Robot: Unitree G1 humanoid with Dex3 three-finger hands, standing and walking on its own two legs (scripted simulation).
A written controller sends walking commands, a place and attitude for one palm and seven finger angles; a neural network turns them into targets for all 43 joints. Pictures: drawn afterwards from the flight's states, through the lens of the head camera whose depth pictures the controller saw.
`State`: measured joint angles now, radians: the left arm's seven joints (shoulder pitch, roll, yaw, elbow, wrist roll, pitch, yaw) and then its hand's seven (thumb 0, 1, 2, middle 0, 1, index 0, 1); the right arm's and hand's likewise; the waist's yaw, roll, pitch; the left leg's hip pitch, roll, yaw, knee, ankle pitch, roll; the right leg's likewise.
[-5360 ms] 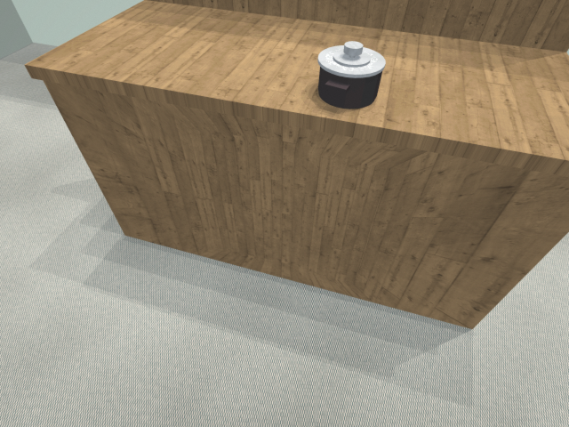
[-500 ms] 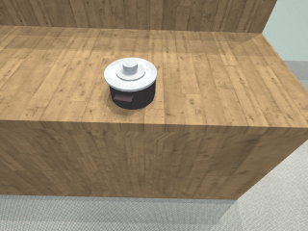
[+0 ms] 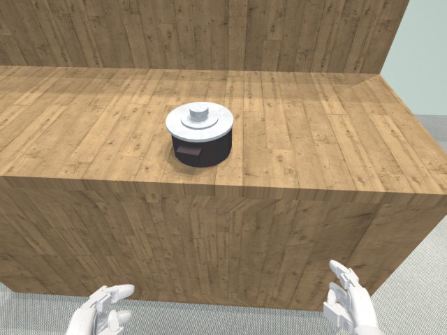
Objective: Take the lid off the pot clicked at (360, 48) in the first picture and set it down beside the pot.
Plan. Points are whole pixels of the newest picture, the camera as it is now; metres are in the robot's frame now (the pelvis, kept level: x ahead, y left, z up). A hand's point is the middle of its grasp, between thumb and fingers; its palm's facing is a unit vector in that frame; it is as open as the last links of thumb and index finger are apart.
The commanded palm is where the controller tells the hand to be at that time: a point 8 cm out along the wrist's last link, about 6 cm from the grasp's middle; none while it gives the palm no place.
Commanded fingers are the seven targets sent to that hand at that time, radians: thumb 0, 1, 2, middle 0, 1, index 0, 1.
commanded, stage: lift the closed hand beside the body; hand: left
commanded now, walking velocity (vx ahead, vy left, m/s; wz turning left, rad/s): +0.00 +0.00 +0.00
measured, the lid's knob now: (199, 110) +0.56 +0.10 +0.15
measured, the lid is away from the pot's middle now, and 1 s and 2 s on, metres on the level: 0.00 0.00 0.00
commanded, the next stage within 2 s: raise the hand higher, near the body in 0.30 s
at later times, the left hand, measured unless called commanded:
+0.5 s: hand (63, 310) +0.13 +0.24 +0.09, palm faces +0.30 -0.86 -0.42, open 3.1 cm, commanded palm +0.07 +0.27 +0.12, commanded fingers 0.00 0.90 0.90 -1.30 -1.50 -1.30 -1.50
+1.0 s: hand (45, 275) +0.15 +0.24 +0.15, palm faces +0.36 -0.85 -0.39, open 3.1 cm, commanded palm +0.10 +0.28 +0.17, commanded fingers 0.00 0.90 0.90 -1.30 -1.50 -1.30 -1.50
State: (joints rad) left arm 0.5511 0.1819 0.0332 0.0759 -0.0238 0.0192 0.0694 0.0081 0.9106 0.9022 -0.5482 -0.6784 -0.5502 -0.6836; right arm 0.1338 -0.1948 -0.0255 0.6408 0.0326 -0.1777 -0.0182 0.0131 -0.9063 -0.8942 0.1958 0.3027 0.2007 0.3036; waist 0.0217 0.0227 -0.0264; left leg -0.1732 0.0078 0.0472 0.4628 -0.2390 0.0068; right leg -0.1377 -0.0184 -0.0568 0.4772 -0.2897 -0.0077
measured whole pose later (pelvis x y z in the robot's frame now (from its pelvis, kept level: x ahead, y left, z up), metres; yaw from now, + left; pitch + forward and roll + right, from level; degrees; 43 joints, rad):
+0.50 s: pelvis -0.01 +0.00 +0.00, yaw +0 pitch -6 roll -1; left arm 0.69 0.29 0.19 -0.36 -0.02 -0.08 0.07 0.02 0.89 0.90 -1.28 -1.48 -1.28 -1.48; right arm 0.24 -0.19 0.02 0.65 -0.01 -0.17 -0.06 0.02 -0.90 -0.89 0.20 0.30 0.20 0.30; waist 0.07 0.06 0.05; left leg -0.10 0.03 0.04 0.42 -0.21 0.01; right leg -0.04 0.00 -0.06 0.37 -0.23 -0.01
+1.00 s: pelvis -0.01 +0.01 +0.01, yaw +0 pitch -7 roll -1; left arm 0.60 0.31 0.24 -0.51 -0.02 -0.12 0.08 0.02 0.89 0.90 -1.31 -1.50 -1.31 -1.50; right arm 0.17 -0.20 0.03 0.61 -0.01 -0.20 -0.05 0.01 -0.90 -0.89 0.20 0.30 0.20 0.30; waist 0.10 0.05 0.06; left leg -0.07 0.02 0.05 0.40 -0.21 0.02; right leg -0.01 -0.01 -0.05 0.34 -0.21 0.00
